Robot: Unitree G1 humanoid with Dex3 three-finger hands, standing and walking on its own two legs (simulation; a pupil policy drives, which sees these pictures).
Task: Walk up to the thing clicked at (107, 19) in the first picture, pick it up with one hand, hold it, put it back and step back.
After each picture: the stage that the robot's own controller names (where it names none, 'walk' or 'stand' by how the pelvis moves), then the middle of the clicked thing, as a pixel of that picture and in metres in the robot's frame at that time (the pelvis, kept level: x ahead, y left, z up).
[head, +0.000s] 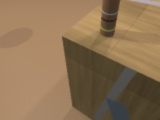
stand; (110, 9) +0.64 -0.09 +0.13
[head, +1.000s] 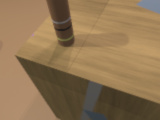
walk; (60, 15) +0.54 +0.12 +0.15
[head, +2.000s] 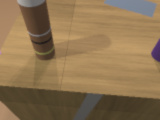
stand; (38, 26) +0.44 +0.16 +0.16
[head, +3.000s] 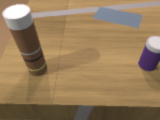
stand; (29, 45) +0.42 +0.20 +0.13
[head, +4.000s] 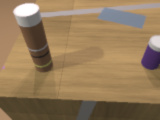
stand; (37, 42) +0.45 +0.18 +0.13
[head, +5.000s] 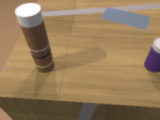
stand; (38, 42) +0.44 +0.18 +0.13
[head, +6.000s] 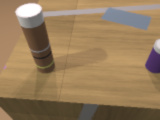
stand; (39, 43) +0.44 +0.18 +0.13
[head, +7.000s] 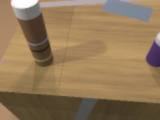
rise first; (36, 36) +0.44 +0.18 +0.13
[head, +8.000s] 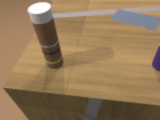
rise first; (48, 39) +0.46 +0.18 +0.13
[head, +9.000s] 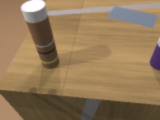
go down; (43, 38) +0.45 +0.18 +0.14
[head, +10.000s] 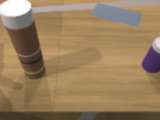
go down; (27, 46) +0.40 +0.17 +0.15
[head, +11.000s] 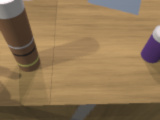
close in; (19, 37) +0.42 +0.17 +0.16
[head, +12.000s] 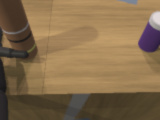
close; (14, 22) +0.45 +0.17 +0.18
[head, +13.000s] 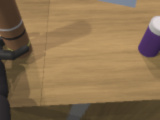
lift; (8, 20) +0.46 +0.19 +0.18
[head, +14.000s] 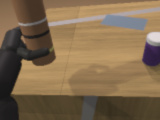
lift; (32, 17) +0.36 +0.14 +0.32
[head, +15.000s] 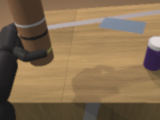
hold; (29, 17) +0.34 +0.13 +0.33
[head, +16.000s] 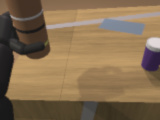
hold; (26, 8) +0.33 +0.13 +0.35
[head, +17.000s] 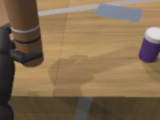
crouch; (24, 22) +0.39 +0.15 +0.26
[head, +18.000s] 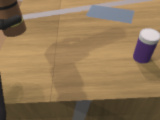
lower; out of the picture +0.47 +0.19 +0.31
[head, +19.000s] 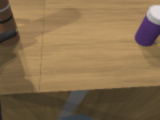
lower; out of the picture +0.50 +0.21 +0.19
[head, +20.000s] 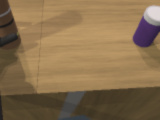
lower; out of the picture +0.49 +0.20 +0.19
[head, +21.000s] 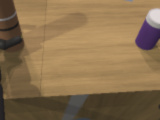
lower; (1, 10) +0.49 +0.20 +0.19
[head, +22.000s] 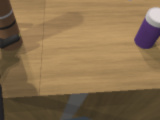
lower; out of the picture +0.49 +0.20 +0.19
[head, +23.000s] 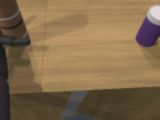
open; (5, 9) +0.49 +0.19 +0.18
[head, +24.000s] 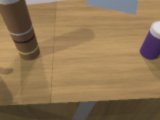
sink last; (19, 25) +0.47 +0.18 +0.17
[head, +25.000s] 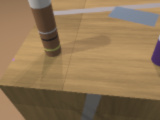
stand; (46, 26) +0.51 +0.18 +0.16
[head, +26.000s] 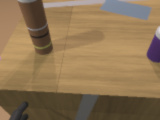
stand; (36, 22) +0.50 +0.18 +0.17
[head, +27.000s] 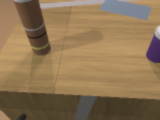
stand; (33, 22) +0.49 +0.19 +0.18
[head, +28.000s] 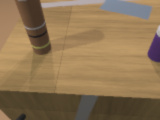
stand; (34, 21) +0.49 +0.18 +0.18
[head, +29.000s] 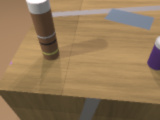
stand; (45, 30) +0.51 +0.17 +0.14
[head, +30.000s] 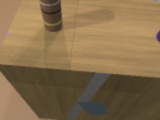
walk; out of the picture +0.56 +0.13 +0.16
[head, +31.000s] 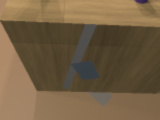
walk; out of the picture +0.75 +0.19 +0.14
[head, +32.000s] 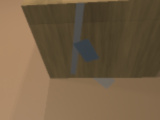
stand; out of the picture +1.06 +0.27 +0.14
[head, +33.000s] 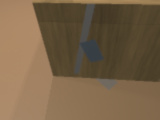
stand; out of the picture +1.09 +0.18 +0.13
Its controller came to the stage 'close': yes
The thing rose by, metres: 0.21
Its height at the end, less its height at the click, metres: +0.00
